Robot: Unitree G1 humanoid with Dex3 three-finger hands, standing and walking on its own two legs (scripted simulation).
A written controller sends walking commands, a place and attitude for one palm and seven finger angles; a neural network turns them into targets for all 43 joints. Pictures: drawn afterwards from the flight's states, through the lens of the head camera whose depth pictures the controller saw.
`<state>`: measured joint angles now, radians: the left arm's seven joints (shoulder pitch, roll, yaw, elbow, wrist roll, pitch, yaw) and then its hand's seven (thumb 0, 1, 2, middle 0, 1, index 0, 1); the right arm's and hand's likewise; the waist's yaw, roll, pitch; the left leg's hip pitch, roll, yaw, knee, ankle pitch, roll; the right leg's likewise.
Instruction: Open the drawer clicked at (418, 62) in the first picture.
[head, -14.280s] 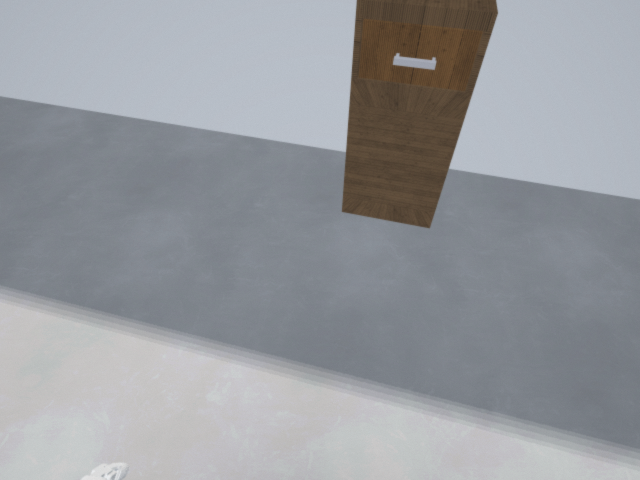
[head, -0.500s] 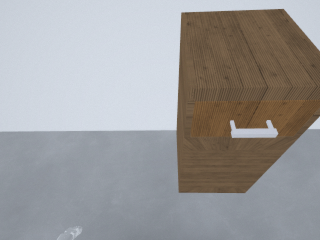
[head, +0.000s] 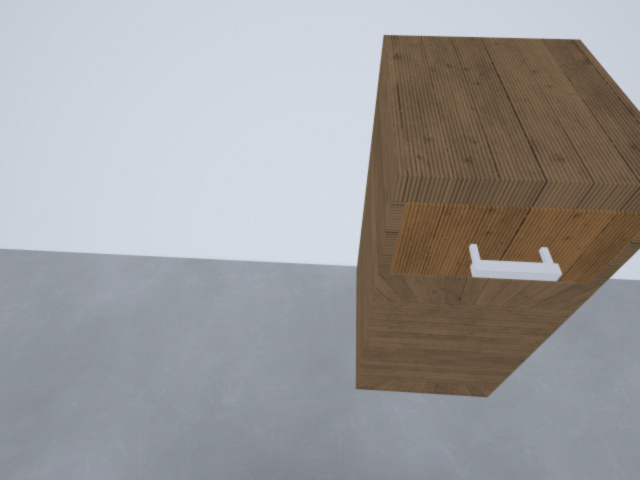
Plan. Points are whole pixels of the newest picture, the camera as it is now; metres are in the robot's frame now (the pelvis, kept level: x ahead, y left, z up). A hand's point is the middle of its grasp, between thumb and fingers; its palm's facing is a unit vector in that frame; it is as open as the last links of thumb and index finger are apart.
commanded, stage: come to a stop and stand still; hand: left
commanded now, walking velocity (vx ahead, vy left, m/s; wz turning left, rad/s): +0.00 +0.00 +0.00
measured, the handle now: (511, 260) +0.45 -0.27 -0.03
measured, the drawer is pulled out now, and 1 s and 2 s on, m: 0.00 0.00 0.00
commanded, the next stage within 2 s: look again from close up in 0.80 s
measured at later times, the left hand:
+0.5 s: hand out of the picture +0.01 +0.24 -0.15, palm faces -0.01 -0.94 -0.34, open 16.5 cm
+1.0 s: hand out of the picture +0.05 +0.25 -0.16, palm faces +0.00 -0.94 -0.33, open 16.5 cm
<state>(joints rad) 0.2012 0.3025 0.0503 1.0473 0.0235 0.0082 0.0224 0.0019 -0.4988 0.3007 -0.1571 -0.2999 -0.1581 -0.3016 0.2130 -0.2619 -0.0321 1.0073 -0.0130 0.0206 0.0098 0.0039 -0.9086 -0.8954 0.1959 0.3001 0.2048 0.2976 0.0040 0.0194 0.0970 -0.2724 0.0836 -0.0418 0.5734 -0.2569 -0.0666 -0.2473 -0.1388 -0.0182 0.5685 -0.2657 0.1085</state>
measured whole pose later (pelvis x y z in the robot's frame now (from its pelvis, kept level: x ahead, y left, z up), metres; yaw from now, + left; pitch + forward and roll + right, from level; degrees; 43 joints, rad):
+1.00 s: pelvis +0.02 +0.00 +0.00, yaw +0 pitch -2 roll +0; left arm 0.21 0.31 0.02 1.06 0.02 0.01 0.00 -0.03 -0.53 0.29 -0.16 -0.30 -0.16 -0.30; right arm 0.19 -0.25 -0.01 1.03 -0.02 0.01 0.00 0.00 -0.91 -0.90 0.20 0.30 0.20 0.30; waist 0.02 0.00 0.07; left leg -0.26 0.07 -0.04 0.56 -0.27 -0.08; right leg -0.24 -0.12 0.02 0.57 -0.30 0.10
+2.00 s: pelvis +0.01 -0.05 -0.01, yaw +2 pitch +1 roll -1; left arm 0.21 0.29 0.09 0.93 0.01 0.07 -0.02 0.01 -0.52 0.29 -0.15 -0.30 -0.15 -0.30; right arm 0.20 -0.21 -0.04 1.00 -0.04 0.03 -0.03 0.00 -0.91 -0.90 0.20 0.30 0.21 0.30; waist 0.00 0.02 0.09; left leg -0.38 0.16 -0.07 0.64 -0.28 -0.12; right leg -0.40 -0.01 -0.04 0.86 -0.50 0.01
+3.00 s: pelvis -0.09 -0.26 +0.00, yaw +0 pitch +0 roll -1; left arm 0.23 0.32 0.08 0.96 0.03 0.08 0.00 0.00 -0.59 0.27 -0.16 -0.30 -0.16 -0.30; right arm 0.21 -0.18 -0.02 1.00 -0.03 0.02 -0.04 0.00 -0.91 -0.90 0.19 0.30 0.20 0.30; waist -0.01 -0.03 0.07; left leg -0.34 0.04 0.15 0.64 -0.30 0.05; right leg -0.34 0.05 -0.03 0.86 -0.48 -0.03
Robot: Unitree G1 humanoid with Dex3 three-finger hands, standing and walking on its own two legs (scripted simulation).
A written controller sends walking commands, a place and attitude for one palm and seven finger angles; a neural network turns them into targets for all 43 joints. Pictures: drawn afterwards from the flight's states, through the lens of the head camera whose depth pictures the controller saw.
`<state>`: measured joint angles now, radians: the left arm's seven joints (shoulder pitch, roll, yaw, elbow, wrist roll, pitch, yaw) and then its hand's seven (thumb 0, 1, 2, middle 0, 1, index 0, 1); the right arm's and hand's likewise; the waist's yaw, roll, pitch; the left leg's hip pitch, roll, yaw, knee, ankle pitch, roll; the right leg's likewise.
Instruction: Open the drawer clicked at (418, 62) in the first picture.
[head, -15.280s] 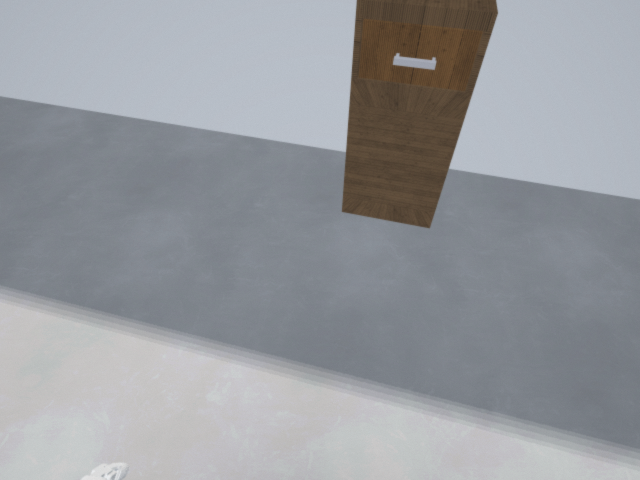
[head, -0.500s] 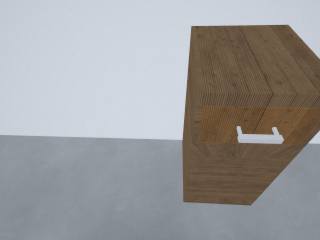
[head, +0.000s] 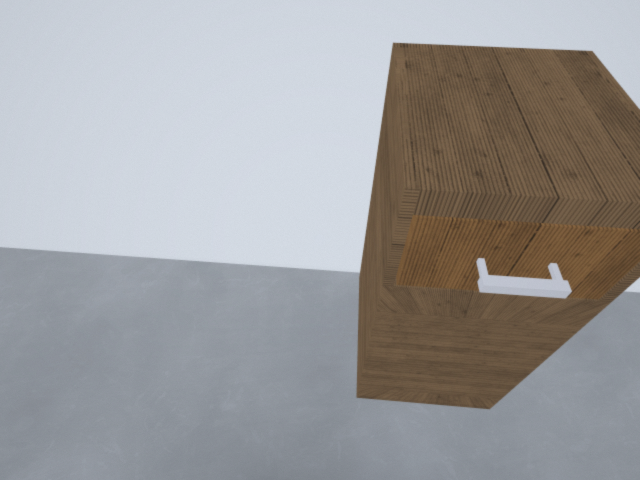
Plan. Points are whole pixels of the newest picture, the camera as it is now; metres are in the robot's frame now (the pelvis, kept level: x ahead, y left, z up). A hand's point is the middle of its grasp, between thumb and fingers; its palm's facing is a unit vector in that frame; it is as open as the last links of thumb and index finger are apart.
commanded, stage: look again from close up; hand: left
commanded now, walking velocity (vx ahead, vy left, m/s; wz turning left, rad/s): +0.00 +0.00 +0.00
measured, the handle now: (520, 276) +0.43 -0.28 -0.03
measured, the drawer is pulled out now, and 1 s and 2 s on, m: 0.00 0.00 0.00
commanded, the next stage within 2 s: shuffle to correct the standing spot in 0.36 s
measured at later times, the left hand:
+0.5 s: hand out of the picture +0.08 +0.24 -0.16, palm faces +0.01 -0.95 -0.32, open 16.3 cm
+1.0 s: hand out of the picture +0.04 +0.19 -0.17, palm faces +0.07 -0.95 -0.30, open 16.4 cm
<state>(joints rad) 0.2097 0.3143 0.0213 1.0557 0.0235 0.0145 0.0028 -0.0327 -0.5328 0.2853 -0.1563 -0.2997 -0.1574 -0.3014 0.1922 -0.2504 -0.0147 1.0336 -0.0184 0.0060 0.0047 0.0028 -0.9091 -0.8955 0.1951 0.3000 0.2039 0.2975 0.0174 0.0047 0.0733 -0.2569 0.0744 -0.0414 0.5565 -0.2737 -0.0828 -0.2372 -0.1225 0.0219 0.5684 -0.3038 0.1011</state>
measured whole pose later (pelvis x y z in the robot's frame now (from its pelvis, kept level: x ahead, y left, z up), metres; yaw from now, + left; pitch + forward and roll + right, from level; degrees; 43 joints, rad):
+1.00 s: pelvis -0.01 -0.05 -0.01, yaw +2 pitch +1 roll -1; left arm 0.21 0.29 0.09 0.93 0.01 0.07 -0.02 0.01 -0.52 0.29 -0.15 -0.30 -0.15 -0.30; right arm 0.20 -0.21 -0.04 1.00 -0.04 0.03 -0.03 0.00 -0.91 -0.90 0.20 0.30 0.21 0.30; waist 0.00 0.02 0.09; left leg -0.38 0.16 -0.07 0.64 -0.28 -0.12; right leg -0.40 -0.01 -0.04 0.86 -0.50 0.01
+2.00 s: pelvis -0.11 -0.27 -0.01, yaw -1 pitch +0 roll -1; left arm 0.23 0.32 0.08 0.96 0.03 0.08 0.00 0.00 -0.59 0.27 -0.16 -0.30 -0.16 -0.30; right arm 0.21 -0.18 -0.02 1.00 -0.03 0.02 -0.04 0.00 -0.91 -0.90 0.19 0.30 0.20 0.30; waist -0.01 -0.03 0.07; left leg -0.34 0.04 0.15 0.64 -0.30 0.05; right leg -0.34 0.05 -0.03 0.86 -0.48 -0.03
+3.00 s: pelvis -0.11 -0.55 +0.01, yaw +2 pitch -1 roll +3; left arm 0.30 0.21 0.01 1.05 0.04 0.01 0.02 -0.08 -0.60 0.24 -0.16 -0.30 -0.16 -0.30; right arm 0.19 -0.24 -0.05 1.03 -0.01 0.08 0.00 0.00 -0.91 -0.90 0.19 0.30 0.20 0.30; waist 0.04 0.02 0.10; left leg -0.38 -0.01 0.04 1.01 -0.48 -0.02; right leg -0.28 -0.10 -0.05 0.54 -0.25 -0.01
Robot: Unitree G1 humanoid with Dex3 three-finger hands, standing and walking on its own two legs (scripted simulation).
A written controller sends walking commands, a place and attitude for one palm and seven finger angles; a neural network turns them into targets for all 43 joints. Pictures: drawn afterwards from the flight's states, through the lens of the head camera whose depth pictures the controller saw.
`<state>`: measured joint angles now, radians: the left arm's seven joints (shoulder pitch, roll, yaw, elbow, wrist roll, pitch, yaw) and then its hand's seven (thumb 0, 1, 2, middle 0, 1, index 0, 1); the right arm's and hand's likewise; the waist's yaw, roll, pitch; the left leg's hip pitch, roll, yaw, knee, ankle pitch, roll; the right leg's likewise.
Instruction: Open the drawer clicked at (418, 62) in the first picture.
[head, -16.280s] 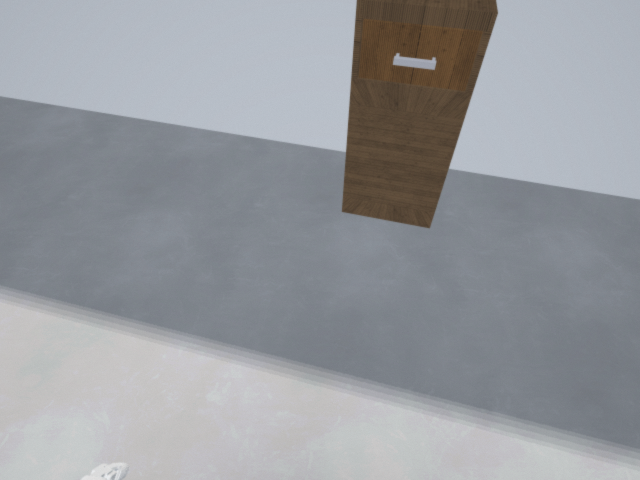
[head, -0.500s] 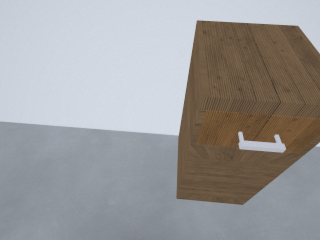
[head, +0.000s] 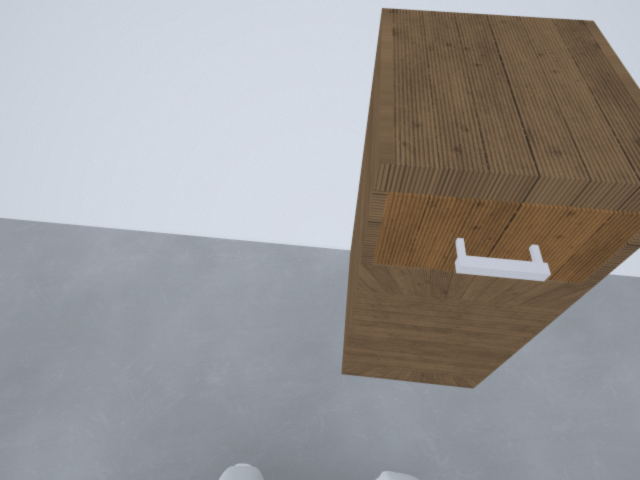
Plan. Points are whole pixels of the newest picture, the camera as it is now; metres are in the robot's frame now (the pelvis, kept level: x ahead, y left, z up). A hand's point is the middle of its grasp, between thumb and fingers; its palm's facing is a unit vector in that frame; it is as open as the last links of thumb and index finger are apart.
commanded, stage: shuffle to correct the standing spot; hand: left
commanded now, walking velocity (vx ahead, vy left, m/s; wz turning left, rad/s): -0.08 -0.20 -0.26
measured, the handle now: (499, 257) +0.44 -0.24 -0.02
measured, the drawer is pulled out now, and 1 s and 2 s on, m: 0.00 0.00 0.00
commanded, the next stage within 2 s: come to a stop and stand still in 1.52 s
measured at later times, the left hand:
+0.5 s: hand out of the picture -0.01 +0.16 -0.16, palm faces -0.01 -0.97 -0.25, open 16.5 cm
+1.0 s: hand out of the picture -0.05 +0.03 -0.16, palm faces -0.04 -0.95 -0.30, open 16.7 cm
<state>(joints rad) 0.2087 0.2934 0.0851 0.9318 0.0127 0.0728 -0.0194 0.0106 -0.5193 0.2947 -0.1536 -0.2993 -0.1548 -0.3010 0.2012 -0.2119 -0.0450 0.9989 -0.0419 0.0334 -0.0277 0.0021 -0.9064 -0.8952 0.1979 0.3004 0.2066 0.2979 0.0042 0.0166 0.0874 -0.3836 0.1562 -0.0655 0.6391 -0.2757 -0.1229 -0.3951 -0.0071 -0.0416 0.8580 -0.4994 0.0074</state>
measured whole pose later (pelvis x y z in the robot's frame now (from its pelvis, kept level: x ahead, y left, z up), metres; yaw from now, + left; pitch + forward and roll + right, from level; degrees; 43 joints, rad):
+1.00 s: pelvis -0.11 -0.21 +0.00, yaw -3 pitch +0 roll -1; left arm 0.23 0.32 0.08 0.96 0.03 0.08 0.00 0.00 -0.59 0.27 -0.16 -0.30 -0.16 -0.30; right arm 0.21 -0.18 -0.02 1.00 -0.03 0.02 -0.04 0.00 -0.91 -0.90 0.19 0.30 0.20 0.30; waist -0.01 -0.03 0.07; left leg -0.34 0.04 0.15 0.64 -0.30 0.05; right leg -0.34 0.05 -0.03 0.86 -0.48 -0.03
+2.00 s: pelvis -0.11 -0.49 +0.02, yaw +0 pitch -1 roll +3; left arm 0.30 0.21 0.01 1.05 0.04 0.01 0.02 -0.08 -0.60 0.24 -0.16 -0.30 -0.16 -0.30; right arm 0.19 -0.24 -0.05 1.03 -0.01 0.08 0.00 0.00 -0.91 -0.90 0.19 0.30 0.20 0.30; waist 0.04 0.02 0.10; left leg -0.38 -0.01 0.04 1.01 -0.48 -0.02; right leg -0.28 -0.10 -0.05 0.54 -0.25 -0.01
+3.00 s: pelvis -0.15 -0.43 +0.02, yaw -1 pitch -2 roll -1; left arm 0.33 0.14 -0.04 1.14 0.03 -0.01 0.04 -0.06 -0.52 0.29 -0.15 -0.30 -0.16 -0.30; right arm 0.32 -0.14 0.02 1.07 -0.01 -0.01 -0.02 0.00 -0.91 -0.90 0.19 0.30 0.20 0.30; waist -0.01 0.01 0.04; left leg -0.21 0.02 0.07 0.55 -0.30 0.02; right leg -0.20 -0.01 -0.03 0.52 -0.29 0.00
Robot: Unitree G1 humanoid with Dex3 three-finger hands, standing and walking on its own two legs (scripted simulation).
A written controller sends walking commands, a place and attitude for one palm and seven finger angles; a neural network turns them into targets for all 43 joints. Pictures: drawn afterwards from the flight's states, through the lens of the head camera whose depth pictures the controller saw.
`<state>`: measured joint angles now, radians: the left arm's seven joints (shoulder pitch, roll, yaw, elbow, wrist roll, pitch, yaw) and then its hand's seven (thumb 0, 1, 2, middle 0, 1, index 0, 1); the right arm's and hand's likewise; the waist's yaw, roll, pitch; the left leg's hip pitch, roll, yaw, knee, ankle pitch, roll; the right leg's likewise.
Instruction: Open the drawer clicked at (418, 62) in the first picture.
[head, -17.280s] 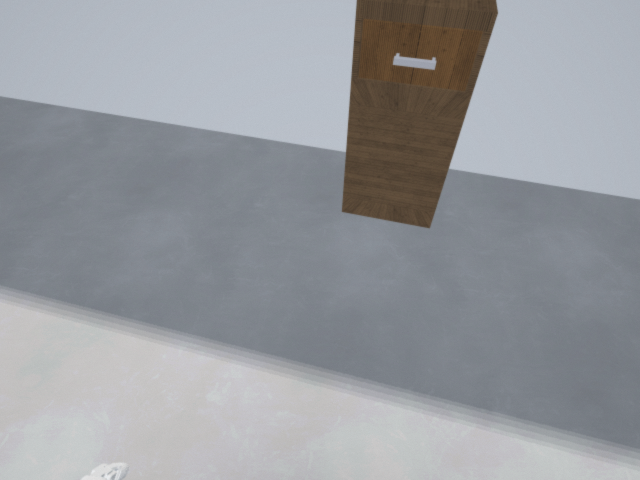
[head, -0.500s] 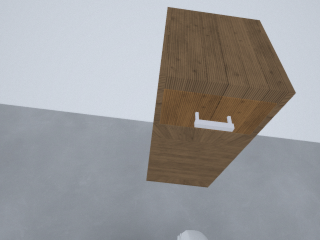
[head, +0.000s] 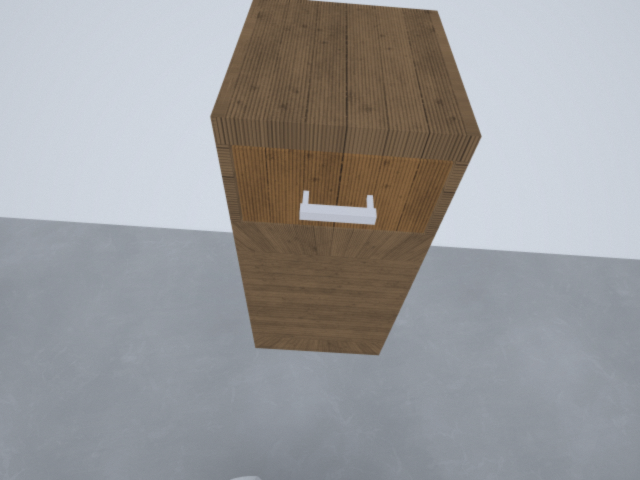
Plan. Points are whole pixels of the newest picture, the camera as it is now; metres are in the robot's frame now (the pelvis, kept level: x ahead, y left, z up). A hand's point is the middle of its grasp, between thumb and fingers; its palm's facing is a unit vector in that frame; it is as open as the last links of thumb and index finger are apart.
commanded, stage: shuffle to correct the standing spot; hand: left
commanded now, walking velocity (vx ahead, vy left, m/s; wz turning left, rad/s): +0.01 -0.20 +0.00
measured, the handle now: (337, 206) +0.54 -0.01 -0.02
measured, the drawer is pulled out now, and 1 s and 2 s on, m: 0.00 0.00 0.00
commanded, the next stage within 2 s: come to a stop and stand still in 0.52 s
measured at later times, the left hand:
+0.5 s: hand out of the picture +0.01 +0.08 -0.14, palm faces +0.06 -0.94 -0.35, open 16.8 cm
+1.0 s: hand out of the picture -0.02 -0.07 -0.14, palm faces +0.07 -0.95 -0.32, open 16.8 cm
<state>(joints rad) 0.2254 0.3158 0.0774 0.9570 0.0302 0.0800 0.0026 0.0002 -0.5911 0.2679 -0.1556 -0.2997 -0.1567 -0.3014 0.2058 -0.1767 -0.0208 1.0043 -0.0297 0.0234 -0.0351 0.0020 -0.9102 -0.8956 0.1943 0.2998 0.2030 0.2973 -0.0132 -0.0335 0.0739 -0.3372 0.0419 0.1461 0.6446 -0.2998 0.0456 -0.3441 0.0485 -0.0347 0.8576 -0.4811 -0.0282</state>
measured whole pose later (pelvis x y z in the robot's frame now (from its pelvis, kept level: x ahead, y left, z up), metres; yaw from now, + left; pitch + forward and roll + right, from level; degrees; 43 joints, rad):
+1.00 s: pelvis +0.01 -0.28 +0.02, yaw +3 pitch -1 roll +3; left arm 0.30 0.21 0.01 1.05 0.04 0.01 0.02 -0.08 -0.60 0.24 -0.16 -0.30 -0.16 -0.30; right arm 0.19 -0.24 -0.05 1.03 -0.01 0.08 0.00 0.00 -0.91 -0.90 0.19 0.30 0.20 0.30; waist 0.04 0.02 0.10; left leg -0.38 -0.01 0.04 1.01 -0.48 -0.02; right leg -0.28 -0.10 -0.05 0.54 -0.25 -0.01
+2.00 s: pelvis -0.03 -0.22 +0.01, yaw +2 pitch -2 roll -1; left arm 0.33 0.14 -0.04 1.14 0.03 -0.01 0.04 -0.06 -0.52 0.29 -0.15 -0.30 -0.16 -0.30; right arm 0.32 -0.14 0.02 1.07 -0.01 -0.01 -0.02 0.00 -0.91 -0.90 0.19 0.30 0.20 0.30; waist -0.01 0.01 0.04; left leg -0.21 0.02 0.07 0.55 -0.30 0.02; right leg -0.20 -0.01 -0.03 0.52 -0.29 0.00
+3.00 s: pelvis +0.02 -0.23 +0.01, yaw -2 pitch -2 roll +2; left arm 0.37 0.14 -0.01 1.09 0.06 -0.03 0.00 -0.06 -0.52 0.29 -0.15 -0.30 -0.15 -0.30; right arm 0.40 -0.10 0.01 1.09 -0.02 -0.05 -0.03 0.00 -0.91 -0.90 0.19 0.30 0.20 0.30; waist -0.01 -0.01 0.04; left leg -0.13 0.01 0.14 0.54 -0.37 0.01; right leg -0.30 -0.04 -0.10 0.59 -0.23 -0.04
